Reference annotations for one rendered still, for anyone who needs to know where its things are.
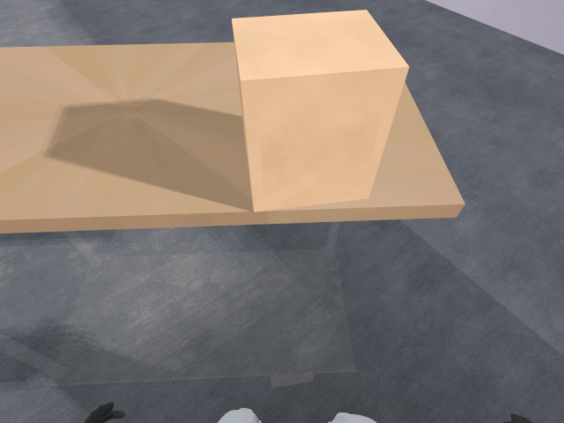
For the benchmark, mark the robot left hand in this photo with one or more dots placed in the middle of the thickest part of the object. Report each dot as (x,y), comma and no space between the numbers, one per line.
(104,413)

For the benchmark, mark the table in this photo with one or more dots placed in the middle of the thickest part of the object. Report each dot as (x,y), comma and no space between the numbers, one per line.
(104,137)

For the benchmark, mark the carton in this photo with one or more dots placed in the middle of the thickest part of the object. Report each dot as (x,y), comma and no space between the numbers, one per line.
(319,92)

